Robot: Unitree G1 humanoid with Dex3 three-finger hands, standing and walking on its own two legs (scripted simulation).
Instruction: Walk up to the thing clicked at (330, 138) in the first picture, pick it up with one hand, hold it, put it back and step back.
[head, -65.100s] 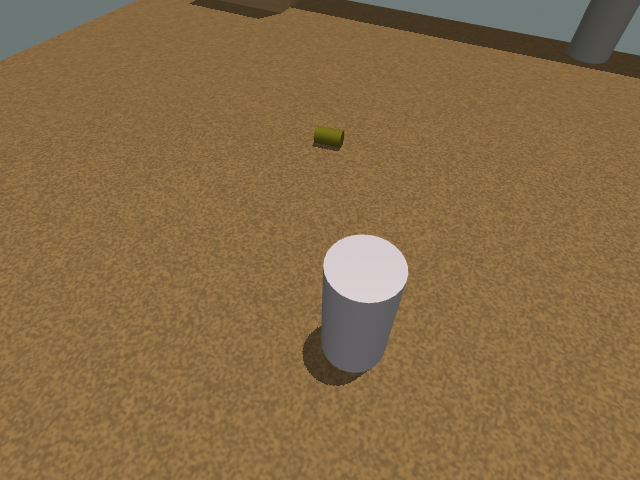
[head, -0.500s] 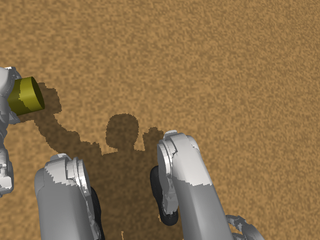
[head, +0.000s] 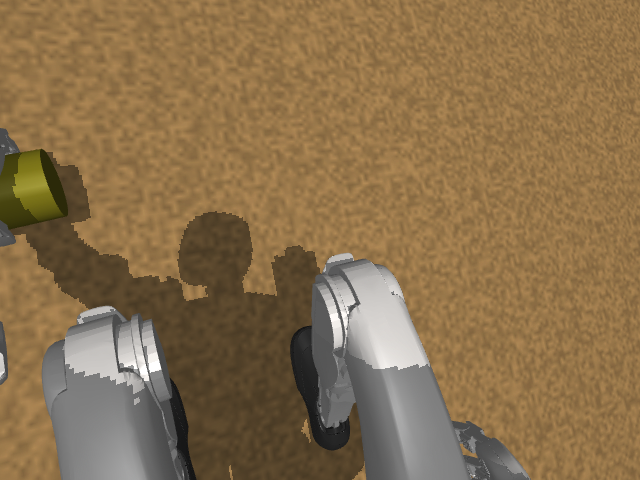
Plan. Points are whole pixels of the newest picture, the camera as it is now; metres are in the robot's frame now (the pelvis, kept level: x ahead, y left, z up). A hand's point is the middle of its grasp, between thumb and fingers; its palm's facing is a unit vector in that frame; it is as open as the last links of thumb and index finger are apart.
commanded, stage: rest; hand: left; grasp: from above
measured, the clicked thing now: out of the picture +0.47 +0.30 -0.22
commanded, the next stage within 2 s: open in 1.26 s
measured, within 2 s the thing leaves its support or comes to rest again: rests again in 1.76 s
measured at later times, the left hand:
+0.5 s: hand (4, 198) +0.47 +0.29 -0.24, palm faces -0.47 -0.14 -0.87, open 11.2 cm
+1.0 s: hand (9, 200) +0.47 +0.29 -0.26, palm faces -0.46 -0.14 -0.88, open 11.1 cm
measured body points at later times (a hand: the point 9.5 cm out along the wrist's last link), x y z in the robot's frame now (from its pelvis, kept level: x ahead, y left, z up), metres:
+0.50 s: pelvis +0.00 +0.00 -0.02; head +0.29 +0.08 +0.32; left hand +0.49 +0.29 -0.19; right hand +0.03 -0.27 -0.11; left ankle +0.07 +0.13 -0.30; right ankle +0.10 -0.12 -0.30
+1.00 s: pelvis +0.00 +0.00 -0.02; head +0.29 +0.09 +0.31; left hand +0.49 +0.30 -0.21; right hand +0.03 -0.26 -0.10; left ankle +0.07 +0.13 -0.30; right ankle +0.10 -0.12 -0.30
